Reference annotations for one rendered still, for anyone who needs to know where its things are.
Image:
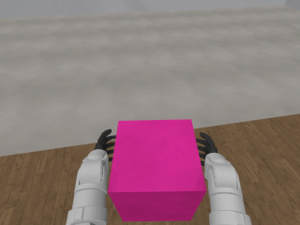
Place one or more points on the right robot hand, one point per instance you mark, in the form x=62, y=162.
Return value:
x=209, y=146

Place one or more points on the robot right forearm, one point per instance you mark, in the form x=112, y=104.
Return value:
x=225, y=193

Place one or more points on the robot left forearm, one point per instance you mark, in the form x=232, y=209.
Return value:
x=89, y=202

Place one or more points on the left robot hand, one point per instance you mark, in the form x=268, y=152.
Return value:
x=102, y=145

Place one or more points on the carton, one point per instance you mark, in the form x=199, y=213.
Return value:
x=156, y=172

